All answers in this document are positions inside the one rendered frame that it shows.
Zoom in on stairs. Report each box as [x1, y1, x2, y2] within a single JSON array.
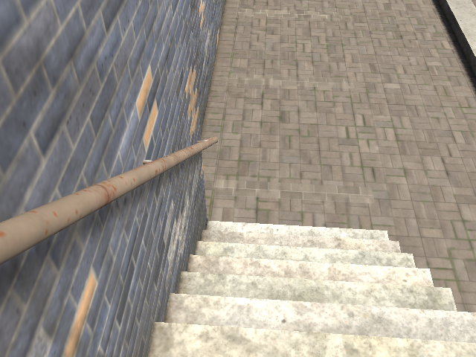
[[147, 221, 476, 357]]

